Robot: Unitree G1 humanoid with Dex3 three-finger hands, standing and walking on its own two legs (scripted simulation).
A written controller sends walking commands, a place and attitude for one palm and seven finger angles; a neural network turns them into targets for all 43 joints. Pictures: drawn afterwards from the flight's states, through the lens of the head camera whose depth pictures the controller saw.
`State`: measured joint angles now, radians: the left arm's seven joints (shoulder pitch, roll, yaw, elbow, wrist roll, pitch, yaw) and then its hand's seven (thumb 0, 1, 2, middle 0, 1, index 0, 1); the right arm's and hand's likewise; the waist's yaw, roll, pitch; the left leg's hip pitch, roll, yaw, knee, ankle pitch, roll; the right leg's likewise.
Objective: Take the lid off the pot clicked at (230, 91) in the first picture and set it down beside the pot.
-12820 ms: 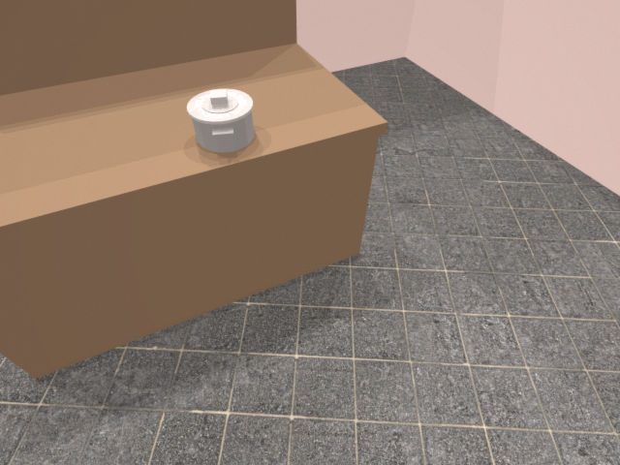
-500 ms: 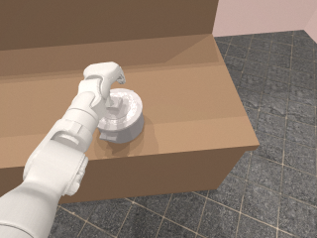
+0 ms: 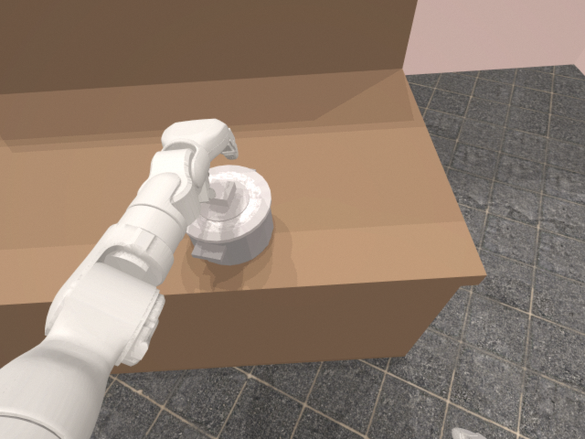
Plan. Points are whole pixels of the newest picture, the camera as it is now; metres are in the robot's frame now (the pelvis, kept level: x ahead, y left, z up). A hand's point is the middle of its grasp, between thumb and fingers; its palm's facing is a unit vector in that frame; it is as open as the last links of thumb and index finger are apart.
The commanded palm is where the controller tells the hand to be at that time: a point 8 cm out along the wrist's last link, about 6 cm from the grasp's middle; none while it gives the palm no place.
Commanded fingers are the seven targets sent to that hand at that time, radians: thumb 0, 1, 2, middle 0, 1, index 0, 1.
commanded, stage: move the open hand above the knob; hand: left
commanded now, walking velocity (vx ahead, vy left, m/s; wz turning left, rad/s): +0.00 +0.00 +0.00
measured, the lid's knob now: (220, 192) +0.51 +0.12 +0.00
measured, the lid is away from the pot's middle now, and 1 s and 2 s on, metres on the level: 0.00 0.00 0.00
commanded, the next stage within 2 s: lower the open fingers around the knob in 0.06 s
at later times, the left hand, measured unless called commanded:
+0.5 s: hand (210, 183) +0.48 +0.12 +0.06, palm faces -0.36 -0.05 -0.93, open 10.0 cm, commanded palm +0.48 +0.12 +0.11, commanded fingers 0.00 -0.25 1.33 -0.83 -0.08 -0.83 -0.08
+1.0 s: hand (210, 193) +0.48 +0.13 +0.03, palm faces -0.39 -0.05 -0.92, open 10.0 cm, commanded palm +0.49 +0.12 +0.08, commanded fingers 0.00 -0.25 1.33 -0.83 -0.08 -0.83 -0.08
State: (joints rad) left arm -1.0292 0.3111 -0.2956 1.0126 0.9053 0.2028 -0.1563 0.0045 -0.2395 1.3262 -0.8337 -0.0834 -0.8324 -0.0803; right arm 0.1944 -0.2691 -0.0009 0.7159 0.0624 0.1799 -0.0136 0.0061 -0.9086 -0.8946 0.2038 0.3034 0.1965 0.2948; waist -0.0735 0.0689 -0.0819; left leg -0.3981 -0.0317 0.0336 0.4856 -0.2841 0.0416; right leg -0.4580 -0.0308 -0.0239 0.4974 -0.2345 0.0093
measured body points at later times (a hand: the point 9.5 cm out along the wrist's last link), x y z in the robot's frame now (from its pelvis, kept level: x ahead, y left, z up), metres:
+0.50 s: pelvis +0.00 +0.00 +0.00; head +0.07 -0.02 +0.44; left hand +0.49 +0.12 +0.11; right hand +0.05 -0.26 -0.15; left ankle -0.04 +0.09 -0.74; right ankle +0.00 -0.13 -0.74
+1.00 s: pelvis +0.00 +0.00 -0.01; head +0.09 -0.01 +0.44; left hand +0.50 +0.13 +0.08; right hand +0.04 -0.27 -0.15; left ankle -0.04 +0.09 -0.74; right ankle +0.00 -0.13 -0.74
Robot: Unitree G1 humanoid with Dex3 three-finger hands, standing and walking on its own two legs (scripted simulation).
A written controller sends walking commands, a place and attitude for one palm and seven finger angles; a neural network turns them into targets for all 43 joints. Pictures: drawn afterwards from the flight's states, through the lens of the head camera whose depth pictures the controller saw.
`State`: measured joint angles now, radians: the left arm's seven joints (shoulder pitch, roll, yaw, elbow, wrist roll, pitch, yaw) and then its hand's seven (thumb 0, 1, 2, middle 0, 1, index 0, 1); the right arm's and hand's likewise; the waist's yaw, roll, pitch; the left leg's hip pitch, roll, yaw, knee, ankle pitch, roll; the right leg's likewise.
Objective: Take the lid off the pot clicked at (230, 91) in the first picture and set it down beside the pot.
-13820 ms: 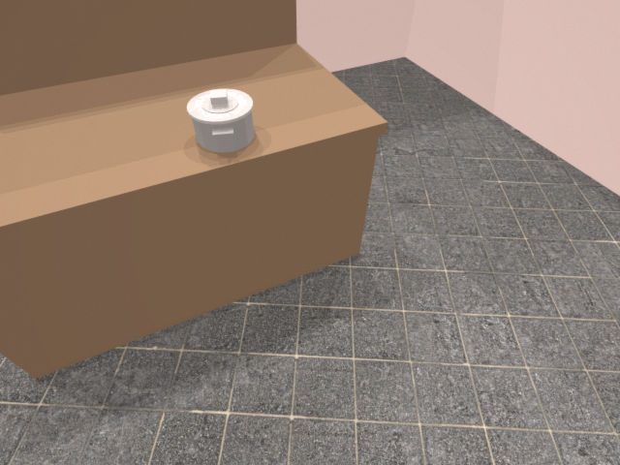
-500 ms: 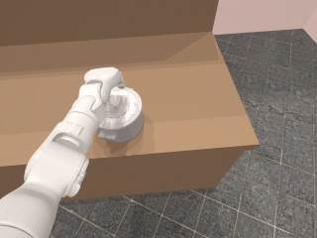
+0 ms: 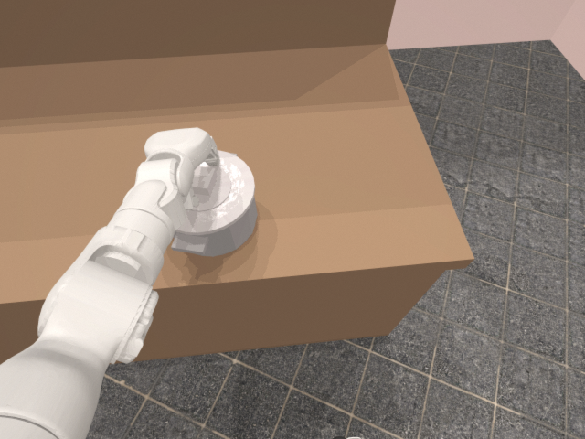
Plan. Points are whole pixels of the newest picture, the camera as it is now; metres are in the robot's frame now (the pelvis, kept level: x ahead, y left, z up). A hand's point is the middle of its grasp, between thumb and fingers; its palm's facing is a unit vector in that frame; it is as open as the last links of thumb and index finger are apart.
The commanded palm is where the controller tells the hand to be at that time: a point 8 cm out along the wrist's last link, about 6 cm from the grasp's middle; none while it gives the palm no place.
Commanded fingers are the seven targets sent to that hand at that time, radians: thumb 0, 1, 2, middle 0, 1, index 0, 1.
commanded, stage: lower the open fingers around the knob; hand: left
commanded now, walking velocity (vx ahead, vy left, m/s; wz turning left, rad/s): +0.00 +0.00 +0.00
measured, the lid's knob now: (200, 180) +0.50 +0.12 +0.01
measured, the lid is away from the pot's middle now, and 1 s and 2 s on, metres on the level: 0.00 0.00 0.00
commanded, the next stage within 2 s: close the fingers and squeeze the knob in 0.62 s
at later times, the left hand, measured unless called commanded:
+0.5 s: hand (190, 179) +0.49 +0.13 +0.04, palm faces -0.38 -0.06 -0.92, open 10.0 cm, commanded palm +0.49 +0.14 +0.09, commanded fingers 0.00 -0.25 1.33 -0.83 -0.08 -0.83 -0.08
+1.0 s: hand (186, 184) +0.48 +0.14 +0.03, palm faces -0.39 -0.06 -0.92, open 9.8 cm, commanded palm +0.48 +0.13 +0.08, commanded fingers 0.00 0.04 0.97 -0.53 -0.94 -0.53 -0.94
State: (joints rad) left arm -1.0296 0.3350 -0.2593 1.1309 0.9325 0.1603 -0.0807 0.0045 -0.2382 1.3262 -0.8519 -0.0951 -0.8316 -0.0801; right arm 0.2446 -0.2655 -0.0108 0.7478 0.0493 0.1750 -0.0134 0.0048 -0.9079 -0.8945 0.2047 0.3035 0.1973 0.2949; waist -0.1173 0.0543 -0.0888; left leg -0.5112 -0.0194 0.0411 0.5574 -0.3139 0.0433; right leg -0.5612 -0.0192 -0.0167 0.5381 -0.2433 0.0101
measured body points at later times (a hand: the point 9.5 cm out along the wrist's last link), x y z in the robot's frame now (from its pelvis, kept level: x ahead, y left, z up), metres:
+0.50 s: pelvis +0.00 +0.00 +0.00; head +0.08 -0.01 +0.44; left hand +0.50 +0.13 +0.09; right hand +0.02 -0.27 -0.14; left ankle -0.04 +0.09 -0.73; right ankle +0.00 -0.13 -0.73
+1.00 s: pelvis +0.00 +0.00 +0.00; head +0.08 -0.01 +0.44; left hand +0.50 +0.14 +0.08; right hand +0.03 -0.26 -0.14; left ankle -0.04 +0.09 -0.73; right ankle +0.00 -0.13 -0.73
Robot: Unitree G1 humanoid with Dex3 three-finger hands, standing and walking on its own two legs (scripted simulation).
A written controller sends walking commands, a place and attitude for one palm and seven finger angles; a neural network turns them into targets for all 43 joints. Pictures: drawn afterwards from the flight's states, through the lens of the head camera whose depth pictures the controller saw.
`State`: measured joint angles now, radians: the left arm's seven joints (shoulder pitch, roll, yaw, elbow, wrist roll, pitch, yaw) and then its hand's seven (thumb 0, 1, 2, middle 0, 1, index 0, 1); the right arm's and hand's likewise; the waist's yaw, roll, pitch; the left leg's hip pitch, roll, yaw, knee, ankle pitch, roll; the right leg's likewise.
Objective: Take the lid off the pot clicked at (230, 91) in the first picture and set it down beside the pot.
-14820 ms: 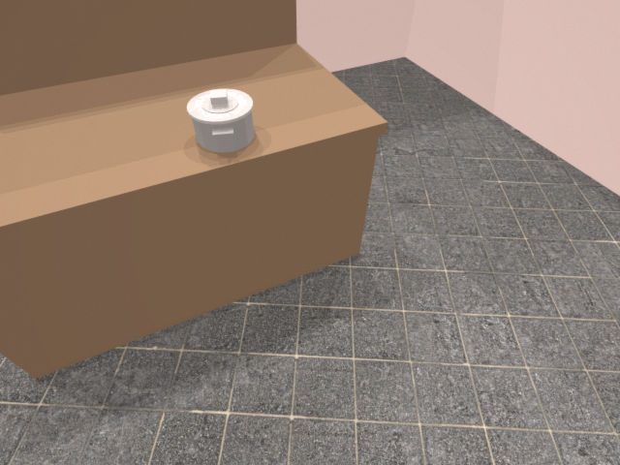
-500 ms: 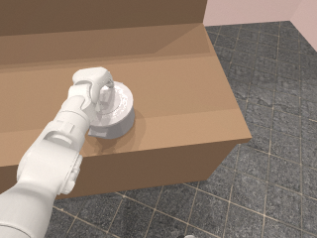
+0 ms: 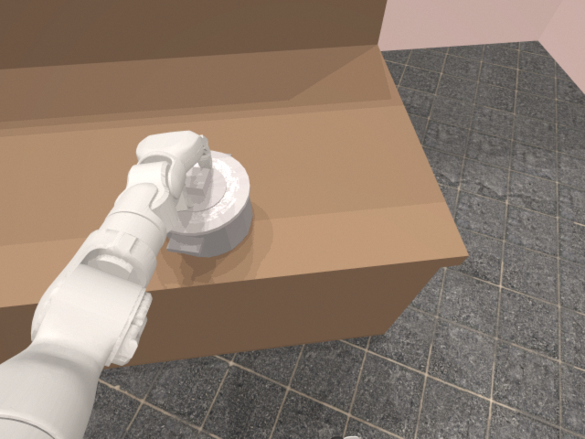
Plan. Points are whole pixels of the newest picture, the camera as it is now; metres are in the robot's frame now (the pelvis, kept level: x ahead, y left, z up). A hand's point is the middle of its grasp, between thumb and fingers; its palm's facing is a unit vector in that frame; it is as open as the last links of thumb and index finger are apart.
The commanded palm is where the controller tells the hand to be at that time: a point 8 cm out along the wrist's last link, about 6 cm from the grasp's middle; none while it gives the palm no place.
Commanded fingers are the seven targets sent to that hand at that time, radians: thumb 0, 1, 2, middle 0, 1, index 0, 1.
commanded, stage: close the fingers and squeeze the knob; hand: left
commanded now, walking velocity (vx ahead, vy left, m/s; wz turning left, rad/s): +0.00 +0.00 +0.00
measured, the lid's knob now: (195, 180) +0.50 +0.13 +0.01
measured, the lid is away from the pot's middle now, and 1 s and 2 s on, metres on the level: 0.00 0.00 0.01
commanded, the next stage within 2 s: lift the lid straight up in 1.34 s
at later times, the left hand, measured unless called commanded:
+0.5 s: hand (184, 183) +0.48 +0.14 +0.03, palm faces -0.39 -0.06 -0.92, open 8.0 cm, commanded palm +0.49 +0.13 +0.09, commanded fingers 0.00 0.34 0.79 -0.69 -1.06 -0.69 -1.06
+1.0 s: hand (184, 183) +0.48 +0.14 +0.04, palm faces -0.40 -0.07 -0.92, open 7.8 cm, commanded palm +0.49 +0.13 +0.09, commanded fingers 0.00 0.48 0.80 -0.88 -1.11 -0.73 -1.03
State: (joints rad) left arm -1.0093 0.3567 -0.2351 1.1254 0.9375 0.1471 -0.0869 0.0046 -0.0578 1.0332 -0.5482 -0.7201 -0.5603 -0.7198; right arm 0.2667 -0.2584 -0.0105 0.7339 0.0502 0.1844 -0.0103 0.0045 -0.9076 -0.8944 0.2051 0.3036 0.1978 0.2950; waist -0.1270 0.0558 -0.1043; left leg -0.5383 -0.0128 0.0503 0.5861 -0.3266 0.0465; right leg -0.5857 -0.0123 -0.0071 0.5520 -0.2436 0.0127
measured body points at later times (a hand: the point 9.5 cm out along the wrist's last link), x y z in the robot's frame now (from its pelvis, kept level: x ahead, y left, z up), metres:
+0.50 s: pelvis +0.01 +0.00 +0.00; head +0.09 -0.02 +0.44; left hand +0.50 +0.14 +0.09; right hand +0.04 -0.27 -0.14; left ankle -0.04 +0.09 -0.73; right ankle +0.00 -0.13 -0.73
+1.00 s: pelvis +0.00 +0.00 +0.00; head +0.09 -0.01 +0.44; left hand +0.50 +0.14 +0.09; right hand +0.03 -0.27 -0.14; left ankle -0.04 +0.09 -0.73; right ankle +0.00 -0.13 -0.73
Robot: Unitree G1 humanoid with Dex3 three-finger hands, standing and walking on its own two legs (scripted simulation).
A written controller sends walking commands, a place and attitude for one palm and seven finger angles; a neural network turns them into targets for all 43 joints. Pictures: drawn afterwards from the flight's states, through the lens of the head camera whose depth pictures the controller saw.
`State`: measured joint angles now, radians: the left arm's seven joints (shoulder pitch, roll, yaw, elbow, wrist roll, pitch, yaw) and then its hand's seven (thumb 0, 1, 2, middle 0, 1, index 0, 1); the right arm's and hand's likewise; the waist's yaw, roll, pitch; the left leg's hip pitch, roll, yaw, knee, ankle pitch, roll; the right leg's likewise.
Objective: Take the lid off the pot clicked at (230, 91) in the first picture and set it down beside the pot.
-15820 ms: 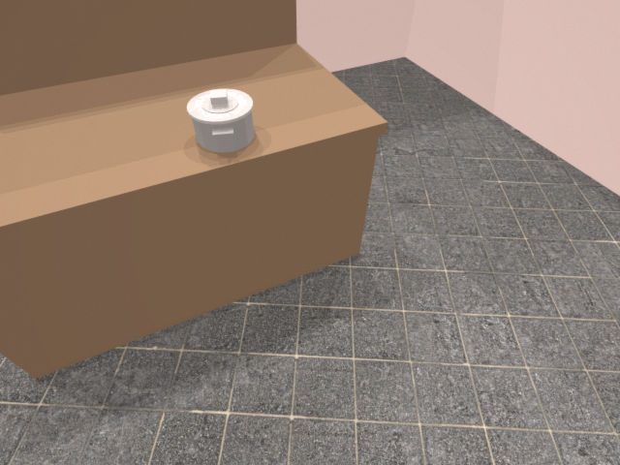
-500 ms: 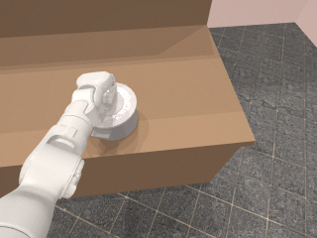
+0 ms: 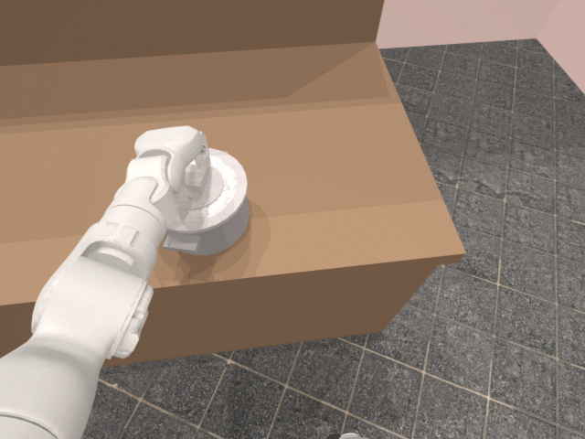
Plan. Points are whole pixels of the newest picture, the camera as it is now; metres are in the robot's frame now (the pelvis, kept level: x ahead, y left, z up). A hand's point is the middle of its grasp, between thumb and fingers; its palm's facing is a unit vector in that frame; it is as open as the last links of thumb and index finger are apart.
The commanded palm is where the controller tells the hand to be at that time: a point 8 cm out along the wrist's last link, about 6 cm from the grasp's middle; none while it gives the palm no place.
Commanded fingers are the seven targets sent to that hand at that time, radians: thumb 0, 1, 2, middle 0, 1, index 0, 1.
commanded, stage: close the fingers and squeeze the knob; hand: left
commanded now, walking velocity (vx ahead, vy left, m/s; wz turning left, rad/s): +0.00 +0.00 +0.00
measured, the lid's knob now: (192, 178) +0.51 +0.13 +0.01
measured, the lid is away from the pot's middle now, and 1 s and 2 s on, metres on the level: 0.00 0.01 0.03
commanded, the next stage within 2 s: lift the lid straight up in 0.34 s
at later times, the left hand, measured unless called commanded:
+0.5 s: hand (179, 182) +0.48 +0.14 +0.04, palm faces -0.38 -0.07 -0.92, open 7.8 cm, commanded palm +0.48 +0.14 +0.09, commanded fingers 0.00 0.69 0.91 -1.17 -1.18 -0.78 -1.07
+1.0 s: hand (176, 170) +0.48 +0.13 +0.07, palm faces -0.36 -0.07 -0.93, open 7.7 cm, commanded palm +0.48 +0.14 +0.13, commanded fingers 0.00 0.70 0.92 -1.19 -1.19 -0.78 -1.07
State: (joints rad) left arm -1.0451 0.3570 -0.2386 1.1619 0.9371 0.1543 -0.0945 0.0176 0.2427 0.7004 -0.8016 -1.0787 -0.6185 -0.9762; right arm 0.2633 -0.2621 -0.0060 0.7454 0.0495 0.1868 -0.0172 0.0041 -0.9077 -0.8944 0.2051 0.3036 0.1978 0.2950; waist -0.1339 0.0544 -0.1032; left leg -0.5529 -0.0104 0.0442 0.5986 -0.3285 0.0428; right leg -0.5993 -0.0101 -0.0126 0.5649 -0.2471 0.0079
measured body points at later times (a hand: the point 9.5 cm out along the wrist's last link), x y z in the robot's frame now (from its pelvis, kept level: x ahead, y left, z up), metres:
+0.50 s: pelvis +0.00 +0.00 +0.00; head +0.08 -0.01 +0.44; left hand +0.50 +0.14 +0.09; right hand +0.02 -0.27 -0.14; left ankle -0.04 +0.09 -0.73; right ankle +0.00 -0.13 -0.73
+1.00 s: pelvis +0.01 +0.00 +0.01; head +0.07 -0.02 +0.45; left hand +0.49 +0.14 +0.12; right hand +0.07 -0.26 -0.14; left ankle -0.04 +0.09 -0.73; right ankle +0.00 -0.13 -0.73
